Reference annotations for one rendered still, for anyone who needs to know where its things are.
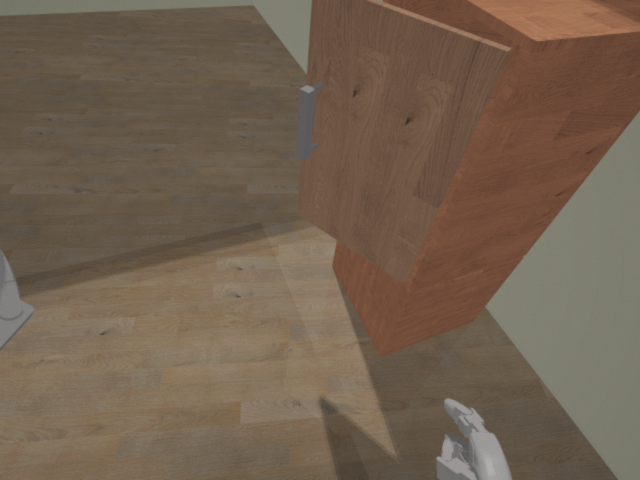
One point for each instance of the robot right hand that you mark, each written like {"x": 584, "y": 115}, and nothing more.
{"x": 481, "y": 459}

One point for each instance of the robot left hand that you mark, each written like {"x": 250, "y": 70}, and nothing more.
{"x": 14, "y": 313}

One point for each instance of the cupboard door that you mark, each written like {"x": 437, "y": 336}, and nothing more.
{"x": 402, "y": 97}

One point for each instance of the handle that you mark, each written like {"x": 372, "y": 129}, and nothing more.
{"x": 305, "y": 120}

